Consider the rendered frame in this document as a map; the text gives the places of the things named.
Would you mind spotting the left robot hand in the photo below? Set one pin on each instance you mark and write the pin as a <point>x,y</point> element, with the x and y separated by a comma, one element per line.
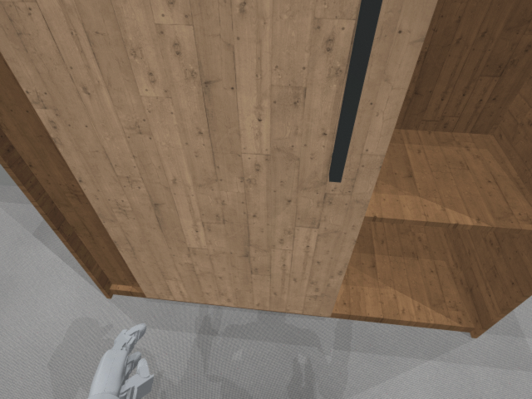
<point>115,367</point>

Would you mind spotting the wardrobe door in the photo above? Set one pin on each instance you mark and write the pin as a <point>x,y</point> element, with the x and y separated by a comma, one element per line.
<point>202,133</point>
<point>24,128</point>

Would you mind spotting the handle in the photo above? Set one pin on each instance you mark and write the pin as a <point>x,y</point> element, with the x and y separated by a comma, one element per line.
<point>361,50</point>

